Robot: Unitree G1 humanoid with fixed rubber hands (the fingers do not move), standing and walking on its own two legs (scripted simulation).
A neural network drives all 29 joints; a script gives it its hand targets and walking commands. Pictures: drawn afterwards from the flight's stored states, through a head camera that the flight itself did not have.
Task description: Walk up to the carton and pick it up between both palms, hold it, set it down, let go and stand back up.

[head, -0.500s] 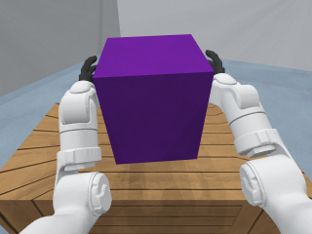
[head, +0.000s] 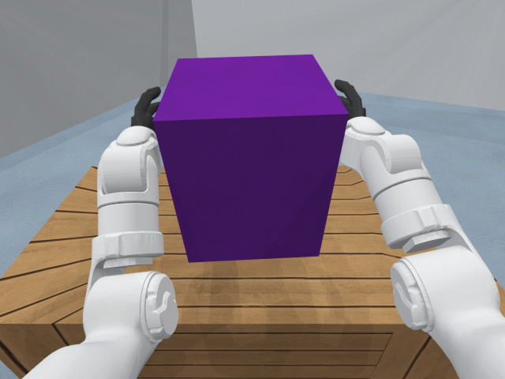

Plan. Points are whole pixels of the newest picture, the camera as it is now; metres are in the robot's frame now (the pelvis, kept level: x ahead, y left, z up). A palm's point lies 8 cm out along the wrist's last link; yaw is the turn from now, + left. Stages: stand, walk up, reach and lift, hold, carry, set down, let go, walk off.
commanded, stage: hold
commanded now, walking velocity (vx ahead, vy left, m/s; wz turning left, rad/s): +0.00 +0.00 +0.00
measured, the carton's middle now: (249, 159) +0.38 +0.01 +0.23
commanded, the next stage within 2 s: set down in 0.32 s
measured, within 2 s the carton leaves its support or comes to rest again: neither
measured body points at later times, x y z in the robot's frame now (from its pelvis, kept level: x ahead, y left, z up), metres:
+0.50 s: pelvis +0.00 +0.00 +0.00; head -0.08 +0.02 +0.44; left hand +0.39 +0.16 +0.29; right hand +0.39 -0.14 +0.29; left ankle +0.01 +0.14 -0.75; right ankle +0.02 -0.12 -0.75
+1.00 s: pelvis +0.00 -0.01 +0.00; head -0.04 +0.02 +0.45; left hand +0.40 +0.16 +0.23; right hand +0.41 -0.14 +0.21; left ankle +0.01 +0.14 -0.75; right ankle +0.02 -0.12 -0.75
